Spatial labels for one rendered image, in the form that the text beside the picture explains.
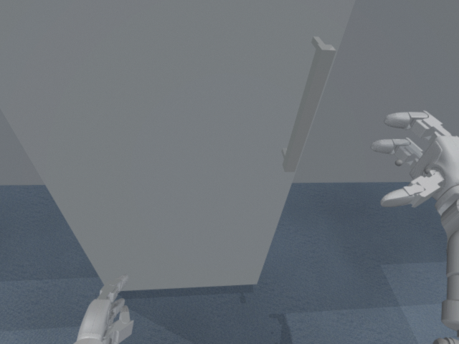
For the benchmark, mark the robot right forearm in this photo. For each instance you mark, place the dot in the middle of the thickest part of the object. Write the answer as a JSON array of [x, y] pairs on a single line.
[[448, 208]]

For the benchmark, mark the robot left hand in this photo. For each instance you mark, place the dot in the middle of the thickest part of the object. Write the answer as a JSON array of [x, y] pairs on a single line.
[[98, 320]]

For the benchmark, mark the robot right hand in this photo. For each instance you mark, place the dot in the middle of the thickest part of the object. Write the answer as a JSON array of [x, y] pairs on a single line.
[[442, 156]]

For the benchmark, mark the fridge door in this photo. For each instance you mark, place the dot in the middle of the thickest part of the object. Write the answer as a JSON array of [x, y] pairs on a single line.
[[157, 125]]

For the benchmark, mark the handle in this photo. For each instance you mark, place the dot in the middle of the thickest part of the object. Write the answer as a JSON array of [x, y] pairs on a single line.
[[317, 76]]

